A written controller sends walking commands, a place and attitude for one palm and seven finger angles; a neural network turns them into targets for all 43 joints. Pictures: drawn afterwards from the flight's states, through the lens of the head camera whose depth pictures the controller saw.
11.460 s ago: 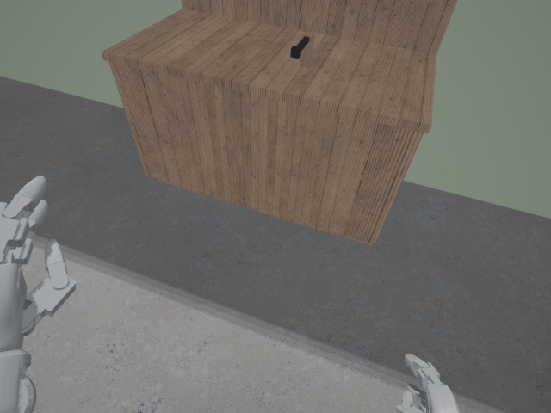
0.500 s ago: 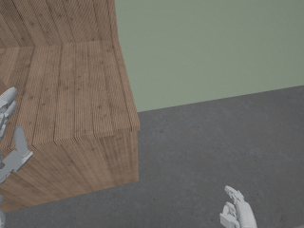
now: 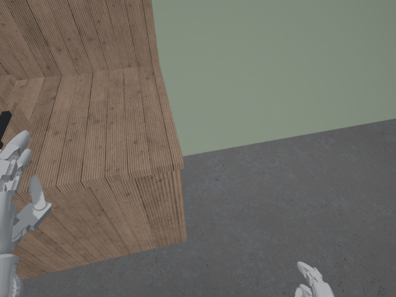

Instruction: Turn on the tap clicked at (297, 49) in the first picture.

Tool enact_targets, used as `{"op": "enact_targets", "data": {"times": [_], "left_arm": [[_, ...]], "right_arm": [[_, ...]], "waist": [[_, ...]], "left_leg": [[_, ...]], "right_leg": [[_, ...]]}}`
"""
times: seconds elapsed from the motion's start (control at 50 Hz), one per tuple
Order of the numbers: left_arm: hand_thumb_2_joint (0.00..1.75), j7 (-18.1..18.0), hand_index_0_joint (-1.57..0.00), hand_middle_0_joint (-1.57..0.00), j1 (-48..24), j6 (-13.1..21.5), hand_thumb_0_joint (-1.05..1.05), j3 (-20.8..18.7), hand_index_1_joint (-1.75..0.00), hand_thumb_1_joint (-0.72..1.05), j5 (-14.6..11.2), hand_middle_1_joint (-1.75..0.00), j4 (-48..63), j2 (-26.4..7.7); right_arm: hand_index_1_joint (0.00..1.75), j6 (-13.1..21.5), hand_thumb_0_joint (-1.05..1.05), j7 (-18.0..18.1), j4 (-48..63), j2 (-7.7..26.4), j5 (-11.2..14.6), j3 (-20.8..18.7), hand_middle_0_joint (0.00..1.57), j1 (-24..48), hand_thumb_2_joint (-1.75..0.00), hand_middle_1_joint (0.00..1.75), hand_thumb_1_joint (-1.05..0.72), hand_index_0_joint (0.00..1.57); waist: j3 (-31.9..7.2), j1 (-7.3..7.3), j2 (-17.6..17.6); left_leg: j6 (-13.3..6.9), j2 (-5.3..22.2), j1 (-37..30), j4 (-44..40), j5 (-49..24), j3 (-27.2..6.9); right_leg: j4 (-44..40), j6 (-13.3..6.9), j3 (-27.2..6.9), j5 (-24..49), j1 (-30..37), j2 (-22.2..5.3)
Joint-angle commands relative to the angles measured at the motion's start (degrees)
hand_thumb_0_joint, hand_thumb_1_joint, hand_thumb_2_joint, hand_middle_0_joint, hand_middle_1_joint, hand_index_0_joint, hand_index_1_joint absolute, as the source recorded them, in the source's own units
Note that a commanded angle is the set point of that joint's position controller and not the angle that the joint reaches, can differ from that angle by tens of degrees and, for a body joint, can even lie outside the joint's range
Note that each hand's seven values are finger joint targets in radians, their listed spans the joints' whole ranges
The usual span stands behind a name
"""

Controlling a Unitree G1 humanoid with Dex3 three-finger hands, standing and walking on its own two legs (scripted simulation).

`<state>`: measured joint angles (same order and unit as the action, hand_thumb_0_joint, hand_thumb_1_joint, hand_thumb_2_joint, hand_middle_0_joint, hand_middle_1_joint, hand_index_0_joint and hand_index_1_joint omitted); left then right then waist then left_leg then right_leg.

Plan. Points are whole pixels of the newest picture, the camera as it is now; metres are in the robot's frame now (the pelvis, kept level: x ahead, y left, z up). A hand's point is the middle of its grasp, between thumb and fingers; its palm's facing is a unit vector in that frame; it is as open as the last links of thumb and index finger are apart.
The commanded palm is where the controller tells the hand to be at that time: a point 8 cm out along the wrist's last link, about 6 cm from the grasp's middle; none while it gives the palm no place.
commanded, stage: look again from close up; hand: left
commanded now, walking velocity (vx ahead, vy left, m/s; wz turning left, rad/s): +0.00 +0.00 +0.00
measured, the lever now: out of the picture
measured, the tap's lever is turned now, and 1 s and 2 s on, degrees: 0 0 0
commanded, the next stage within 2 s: shuffle to correct the standing spot in 0.34 s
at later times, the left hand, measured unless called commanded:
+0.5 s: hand (18, 190) +0.24 +0.29 +0.16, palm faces +0.40 -0.85 -0.35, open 7.4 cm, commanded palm +0.17 +0.31 +0.18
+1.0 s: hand (23, 170) +0.27 +0.31 +0.16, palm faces +0.32 -0.87 -0.37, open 7.4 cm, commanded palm +0.21 +0.35 +0.18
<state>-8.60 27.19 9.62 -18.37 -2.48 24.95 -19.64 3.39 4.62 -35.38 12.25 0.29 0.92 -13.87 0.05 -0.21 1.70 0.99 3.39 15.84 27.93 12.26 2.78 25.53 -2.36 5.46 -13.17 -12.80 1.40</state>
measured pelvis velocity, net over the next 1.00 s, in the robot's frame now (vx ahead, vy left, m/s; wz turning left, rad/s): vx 0.04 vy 0.07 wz -0.04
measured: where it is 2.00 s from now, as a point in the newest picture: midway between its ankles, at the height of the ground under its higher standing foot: outside the picture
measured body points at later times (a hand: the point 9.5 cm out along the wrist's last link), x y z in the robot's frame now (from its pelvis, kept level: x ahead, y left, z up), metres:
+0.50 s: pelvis +0.01 +0.04 +0.00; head +0.04 +0.07 +0.45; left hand +0.21 +0.34 +0.18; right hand +0.18 -0.18 -0.07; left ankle +0.02 +0.12 -0.74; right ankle +0.01 -0.09 -0.74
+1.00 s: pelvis +0.04 +0.07 -0.01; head +0.07 +0.10 +0.44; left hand +0.25 +0.35 +0.18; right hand +0.21 -0.17 -0.07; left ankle +0.02 +0.12 -0.74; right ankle +0.01 -0.09 -0.74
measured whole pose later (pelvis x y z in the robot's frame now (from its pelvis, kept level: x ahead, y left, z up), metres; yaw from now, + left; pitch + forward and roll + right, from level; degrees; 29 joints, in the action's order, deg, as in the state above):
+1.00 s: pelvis +0.04 +0.07 -0.01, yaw -3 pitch +0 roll -1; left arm -6.1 24.9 13.0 -21.4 -3.3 28.8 -22.4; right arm 4.0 0.7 -31.0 12.6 0.2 0.6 -11.2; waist 2.3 -0.1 -1.6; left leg -5.4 -2.8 14.0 33.8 20.2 4.7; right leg 32.2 1.8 0.5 -18.7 -12.9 -3.0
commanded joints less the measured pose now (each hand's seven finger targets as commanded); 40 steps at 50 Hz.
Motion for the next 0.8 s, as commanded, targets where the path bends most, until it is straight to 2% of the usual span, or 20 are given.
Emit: {"op": "enact_targets", "data": {"times": [0.0, 0.02, 0.04, 0.06, 0.08, 0.1, 0.12, 0.14, 0.16, 0.2, 0.22, 0.24, 0.28, 0.32, 0.36, 0.44, 0.48, 0.54, 0.62, 0.78], "left_arm": [[0.90, -1.04, -0.20, -0.20, -3.83, 3.05, 0.00, -4.99, -0.30, 0.90, -0.05, -0.30, 11.97, -9.35], [0.90, -1.15, -0.20, -0.20, -4.44, 3.11, 0.00, -5.91, -0.30, 0.90, -0.05, -0.30, 12.82, -10.27], [0.90, -0.04, -0.20, -0.20, -60.76, 8.03, 0.00, -39.31, -0.30, 0.90, 7.19, -0.30, 23.65, -55.71], [0.90, 2.37, -0.20, -0.20, -30.82, 5.86, 0.00, -16.97, -0.30, 0.90, 2.85, -0.30, -5.65, -23.11], [0.90, 3.07, -0.20, -0.20, -16.37, 5.87, 0.00, -11.67, -0.30, 0.90, 0.90, -0.30, -9.03, -14.24], [0.90, 3.40, -0.20, -0.20, -15.05, 7.55, 0.00, -7.40, -0.30, 0.90, -0.54, -0.30, 1.29, -11.75], [0.90, 3.61, -0.20, -0.20, -12.11, 8.46, 0.00, -4.51, -0.30, 0.90, -1.29, -0.30, 3.14, -7.60], [0.90, 3.43, -0.20, -0.20, -10.33, 8.76, 0.00, -3.19, -0.30, 0.90, -0.90, -0.30, 7.61, -8.37], [0.90, 3.07, -0.20, -0.20, -7.55, 8.81, 0.00, -3.80, -0.30, 0.90, -1.05, -0.30, 9.98, -9.79], [0.90, 2.45, -0.20, -0.20, -4.84, 8.61, 0.00, -5.62, -0.30, 0.90, -0.75, -0.30, 11.12, -11.60], [0.90, 1.95, -0.20, -0.20, -4.49, 8.64, 0.00, -7.97, -0.30, 0.90, -0.93, -0.30, 10.42, -13.65], [0.90, 1.84, -0.20, -0.20, -5.54, 8.88, 0.00, -8.55, -0.30, 0.90, -0.63, -0.30, 10.96, -13.50], [0.90, 1.74, -0.20, -0.20, -8.22, 9.36, 0.00, -9.94, -0.30, 0.90, -0.48, -0.30, 11.22, -14.17], [0.90, 1.57, -0.20, -0.20, -12.47, 9.86, 0.00, -11.67, -0.30, 0.90, -0.43, -0.30, 13.65, -16.23], [0.90, 1.72, -0.20, -0.20, -13.28, 9.98, 0.00, -9.81, -0.30, 0.90, -0.37, -0.30, 12.41, -13.54], [0.90, 1.91, -0.20, -0.20, -12.99, 9.43, 0.00, -5.85, -0.30, 0.90, -0.06, -0.30, 13.87, -10.38], [0.90, 1.82, -0.20, -0.20, -11.33, 8.81, 0.00, -5.07, -0.30, 0.90, 0.16, -0.30, 13.64, -9.61], [0.90, 1.64, -0.20, -0.20, -9.95, 7.79, 0.00, -5.09, -0.30, 0.90, 0.19, -0.30, 13.86, -9.38], [0.90, 1.42, -0.20, -0.20, -8.81, 6.96, 0.00, -8.24, -0.30, 0.90, -0.43, -0.30, 13.80, -11.77], [0.90, 1.61, -0.20, -0.20, -7.41, 6.37, 0.00, -8.35, -0.30, 0.90, -1.04, -0.30, 14.77, -11.66]], "right_arm": [[0.30, 3.29, 0.00, 0.02, 9.18, 5.82, -0.08, -2.30, 0.20, 6.22, -0.90, 0.30, -0.90, 0.20], [0.30, 3.20, 0.00, 0.12, 9.18, 5.81, -0.27, -2.28, 0.20, 6.36, -0.90, 0.30, -0.90, 0.20], [0.30, 6.09, 0.00, 0.07, 8.53, 7.39, -2.22, -4.98, 0.20, -0.69, -0.90, 0.30, -0.90, 0.20], [0.30, 6.19, 0.00, -0.46, 5.40, 1.60, -0.80, -2.45, 0.20, 3.04, -0.90, 0.30, -0.90, 0.20], [0.30, 7.30, 0.00, -0.67, 9.84, 4.94, 0.36, -3.82, 0.20, 4.48, -0.90, 0.30, -0.90, 0.20], [0.30, 7.74, 0.00, -1.75, 9.94, 5.80, 0.33, -3.36, 0.20, 3.74, -0.90, 0.30, -0.90, 0.20], [0.30, 8.49, 0.00, -2.68, 9.95, 5.23, 0.82, -3.19, 0.20, 5.12, -0.90, 0.30, -0.90, 0.20], [0.30, 8.88, 0.00, -3.34, 9.95, 6.33, 0.54, -3.33, 0.20, 4.98, -0.90, 0.30, -0.90, 0.20], [0.30, 9.10, 0.00, -3.53, 9.86, 6.40, 0.41, -3.41, 0.20, 5.57, -0.90, 0.30, -0.90, 0.20], [0.30, 9.31, 0.00, -3.49, 10.23, 6.43, 0.21, -3.04, 0.20, 6.02, -0.90, 0.30, -0.90, 0.20], [0.30, 9.36, 0.00, -3.12, 10.47, 6.57, 0.28, -2.89, 0.20, 6.28, -0.90, 0.30, -0.90, 0.20], [0.30, 9.45, 0.00, -2.94, 10.75, 6.53, 0.13, -2.85, 0.20, 6.05, -0.90, 0.30, -0.90, 0.20], [0.30, 9.67, 0.00, -2.59, 11.07, 6.51, 0.21, -2.80, 0.20, 5.90, -0.90, 0.30, -0.90, 0.20], [0.30, 10.02, 0.00, -2.13, 11.13, 6.16, -0.03, -2.47, 0.20, 6.06, -0.90, 0.30, -0.90, 0.20], [0.30, 10.60, 0.00, -2.22, 10.52, 6.01, -0.25, -2.47, 0.20, 5.47, -0.90, 0.30, -0.90, 0.20], [0.30, 11.33, 0.00, -3.07, 9.71, 6.31, -0.60, -2.49, 0.20, 5.43, -0.90, 0.30, -0.90, 0.20], [0.30, 10.99, 0.00, -3.58, 9.41, 6.72, -0.89, -2.68, 0.20, 5.44, -0.90, 0.30, -0.90, 0.20], [0.30, 9.57, 0.00, -3.79, 9.78, 6.84, -1.14, -2.70, 0.20, 6.19, -0.90, 0.30, -0.90, 0.20], [0.30, 7.16, 0.00, -3.41, 11.11, 6.90, -1.03, -2.57, 0.20, 7.42, -0.90, 0.30, -0.90, 0.20], [0.30, 4.39, 0.00, -3.30, 13.13, 7.01, -0.45, -2.62, 0.20, 7.91, -0.90, 0.30, -0.90, 0.20]], "waist": [[-4.26, 0.13, -0.63], [-4.42, 0.08, -0.63], [7.06, 2.88, -14.00], [-4.65, 1.60, -14.74], [-2.48, 4.41, -7.21], [-5.41, 3.25, -0.98], [-7.51, 3.04, 4.09], [-7.29, 3.30, 3.10], [-6.92, 3.43, 3.23], [-4.56, 3.39, -0.48], [-2.60, 3.33, -0.21], [-2.68, 2.92, -0.83], [-2.70, 2.66, 0.84], [-2.76, 2.41, 4.11], [-4.33, 2.38, 4.74], [-7.36, 2.14, 3.09], [-8.77, 2.08, 2.78], [-9.42, 1.54, 1.82], [-8.06, 1.28, 1.67], [-8.16, 0.99, 2.17]], "left_leg": [[-1.21, 1.24, -0.90, -3.23, -0.27, -2.89], [-1.02, 1.13, -0.66, -3.55, -0.06, -3.05], [-1.27, -0.22, 4.92, 6.56, -1.14, 0.40], [-2.18, -5.18, -0.50, 6.40, 0.01, -1.17], [-1.39, -3.55, -2.16, 4.07, -0.14, -0.28], [-1.73, -3.70, -1.66, -0.02, 1.26, -1.74], [-1.81, -3.26, -4.01, -3.55, -0.83, -1.79], [-2.06, -2.60, -5.25, -4.51, -3.98, -3.17], [-2.45, -1.51, -5.12, -5.92, -2.40, -4.18], [-3.05, -0.27, -0.78, -9.36, 5.51, -6.19], [-3.02, 0.08, 1.28, -11.43, 9.20, -7.11], [-3.40, 0.76, 3.40, -12.89, 11.41, -8.37], [-3.75, 1.47, 4.84, -13.99, 11.87, -9.48], [-3.78, 2.13, 4.87, -14.71, 10.54, -9.76], [-3.49, 1.78, 2.71, -13.16, 6.51, -8.91], [-2.00, -0.24, -4.12, -8.34, -7.21, -6.48], [-1.73, -0.96, -5.18, -6.06, -10.37, -5.21], [-1.48, -1.30, -5.84, -3.92, -11.60, -4.05], [-1.52, -0.91, -4.77, -3.21, -11.96, -3.73], [-1.83, -0.80, -4.65, -0.72, -18.39, -2.65]], "right_leg": [[-7.60, 1.35, -9.34, 0.30, 0.75, -6.62], [-7.70, 1.36, -8.82, -0.71, 0.83, -6.54], [-15.57, 6.13, -13.75, 8.78, -8.77, -8.49], [-9.61, -0.60, -13.99, 7.83, -3.85, -12.26], [-11.50, 0.68, -18.61, 7.52, -2.61, -12.09], [-9.65, 0.44, -15.13, 4.14, 3.11, -11.94], [-7.79, 0.31, -13.49, 1.95, 5.13, -10.42], [-7.03, 1.46, -12.62, 1.28, 4.06, -8.12], [-6.62, 1.51, -10.93, -2.32, 3.08, -7.31], [-6.61, 1.64, -9.39, -8.41, 2.94, -5.28], [-6.45, 1.68, -8.43, -9.75, 2.69, -4.46], [-5.04, 1.79, -7.43, -8.90, 4.18, -3.84], [-2.99, 1.81, -6.86, -5.69, 5.71, -2.99], [-1.12, 1.91, -6.00, -2.29, 6.91, -2.72], [-1.24, 1.66, -5.76, 1.16, 7.59, -2.91], [-3.42, 1.36, -6.22, 9.26, 7.19, -3.27], [-3.26, 0.86, -6.61, 12.17, 7.76, -3.71], [-2.03, -0.06, -7.27, 14.22, 7.28, -4.14], [0.06, -0.63, -7.20, 14.72, 6.53, -4.20], [4.16, -0.45, -6.21, 19.47, 7.12, -4.54]]}}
